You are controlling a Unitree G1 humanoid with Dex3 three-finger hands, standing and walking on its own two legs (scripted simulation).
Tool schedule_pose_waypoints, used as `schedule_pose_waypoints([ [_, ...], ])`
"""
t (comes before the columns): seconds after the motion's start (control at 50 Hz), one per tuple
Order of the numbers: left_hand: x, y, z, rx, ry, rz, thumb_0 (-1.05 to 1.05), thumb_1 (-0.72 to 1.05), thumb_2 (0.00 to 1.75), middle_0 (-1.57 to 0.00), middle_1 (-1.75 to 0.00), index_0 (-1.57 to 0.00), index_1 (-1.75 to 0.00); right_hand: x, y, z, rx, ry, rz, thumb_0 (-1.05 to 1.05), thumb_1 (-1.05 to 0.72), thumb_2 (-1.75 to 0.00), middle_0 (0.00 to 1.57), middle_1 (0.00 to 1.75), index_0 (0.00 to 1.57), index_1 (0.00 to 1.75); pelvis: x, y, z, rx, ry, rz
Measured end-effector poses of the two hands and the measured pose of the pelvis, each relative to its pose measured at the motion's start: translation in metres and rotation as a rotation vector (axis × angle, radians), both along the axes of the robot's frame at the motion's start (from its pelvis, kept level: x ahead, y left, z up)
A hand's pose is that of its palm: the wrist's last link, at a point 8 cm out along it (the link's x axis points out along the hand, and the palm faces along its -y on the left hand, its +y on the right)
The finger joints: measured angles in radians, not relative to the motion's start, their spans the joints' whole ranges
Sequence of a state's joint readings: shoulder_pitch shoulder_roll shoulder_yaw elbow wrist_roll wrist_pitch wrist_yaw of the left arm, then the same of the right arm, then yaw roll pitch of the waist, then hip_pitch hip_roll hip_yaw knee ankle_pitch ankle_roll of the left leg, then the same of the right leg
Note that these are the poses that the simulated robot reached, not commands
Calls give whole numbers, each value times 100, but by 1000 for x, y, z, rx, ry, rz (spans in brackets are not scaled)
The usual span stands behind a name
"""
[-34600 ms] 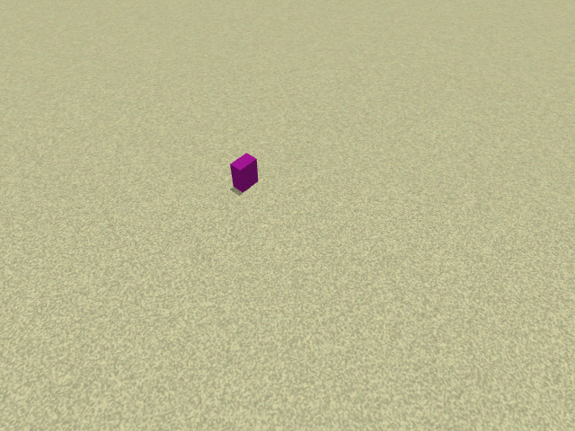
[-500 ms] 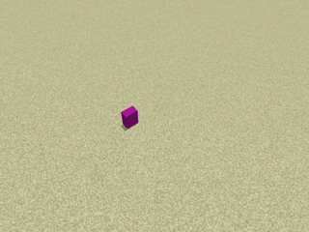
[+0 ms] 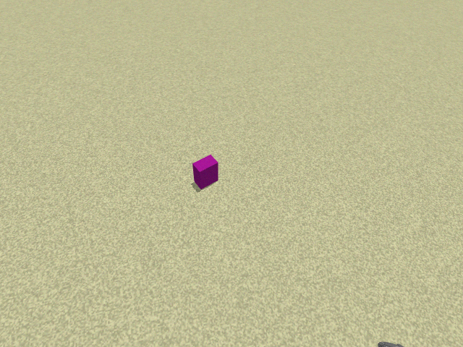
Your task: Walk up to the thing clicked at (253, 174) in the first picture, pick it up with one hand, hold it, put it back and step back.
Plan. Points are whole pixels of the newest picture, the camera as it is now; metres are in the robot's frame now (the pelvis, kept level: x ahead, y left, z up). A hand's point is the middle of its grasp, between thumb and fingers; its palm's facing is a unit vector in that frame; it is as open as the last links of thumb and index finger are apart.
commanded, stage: step back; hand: left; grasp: from the side
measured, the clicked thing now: (205, 172) +1.02 +0.15 -0.69
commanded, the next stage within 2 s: stand in 0.14 s
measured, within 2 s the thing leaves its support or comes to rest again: neither
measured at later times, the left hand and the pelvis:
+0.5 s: hand out of the picture +0.09 +0.25 -0.14, palm faces -0.03 -0.94 -0.33, open 7.4 cm; pelvis +0.00 +0.00 +0.02, yaw -1 degrees
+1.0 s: hand out of the picture +0.05 +0.25 -0.14, palm faces -0.05 -0.94 -0.33, open 7.4 cm; pelvis -0.01 +0.00 +0.02, yaw -1 degrees
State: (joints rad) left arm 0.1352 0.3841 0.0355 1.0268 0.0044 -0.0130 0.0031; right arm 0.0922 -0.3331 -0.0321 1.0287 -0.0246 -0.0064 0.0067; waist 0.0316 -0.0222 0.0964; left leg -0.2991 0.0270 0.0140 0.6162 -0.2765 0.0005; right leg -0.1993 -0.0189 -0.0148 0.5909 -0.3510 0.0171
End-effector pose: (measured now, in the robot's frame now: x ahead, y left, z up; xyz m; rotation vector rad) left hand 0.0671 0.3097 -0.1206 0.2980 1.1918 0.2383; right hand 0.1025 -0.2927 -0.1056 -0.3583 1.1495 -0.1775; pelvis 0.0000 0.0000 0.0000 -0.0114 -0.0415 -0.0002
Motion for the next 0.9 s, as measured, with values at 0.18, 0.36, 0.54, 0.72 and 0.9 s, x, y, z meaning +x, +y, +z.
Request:
schedule_pose_waypoints([
  [0.18, 17, -3, 12, -2, -9, -24, 1, 90, 90, -21, -30, -20, -30, 33, 13, 10, 44, -70, 3, 0, -90, -90, 20, 30, 20, 30, 6, 1, 10, 3, 0, -13],
  [0.36, 20, -12, 20, -14, -11, -50, 1, 90, 90, -21, -30, -20, -30, 14, 4, 14, 46, -49, -30, 0, -91, -90, 20, 30, 20, 30, 2, 0, 18, 7, -16, -14],
  [0.54, 9, -17, 20, -21, 4, -60, 1, 90, 90, -21, -30, -20, -30, -31, -8, 11, 32, 31, -78, 0, -91, -90, 20, 30, 20, 30, -7, -2, 20, 8, -21, -14],
  [0.72, -7, -16, 19, -20, 38, -58, 1, 90, 90, -21, -30, -20, -30, -64, -10, 7, 31, 87, -104, 0, -91, -90, 20, 30, 20, 30, -14, -3, 20, 7, -20, -16],
  [0.9, -20, -15, 18, -14, 68, -54, 1, 90, 90, -21, -30, -20, -30, -73, -9, 3, 39, 113, -97, 0, -91, -90, 20, 30, 20, 30, -16, -5, 19, 7, -8, -14],
])
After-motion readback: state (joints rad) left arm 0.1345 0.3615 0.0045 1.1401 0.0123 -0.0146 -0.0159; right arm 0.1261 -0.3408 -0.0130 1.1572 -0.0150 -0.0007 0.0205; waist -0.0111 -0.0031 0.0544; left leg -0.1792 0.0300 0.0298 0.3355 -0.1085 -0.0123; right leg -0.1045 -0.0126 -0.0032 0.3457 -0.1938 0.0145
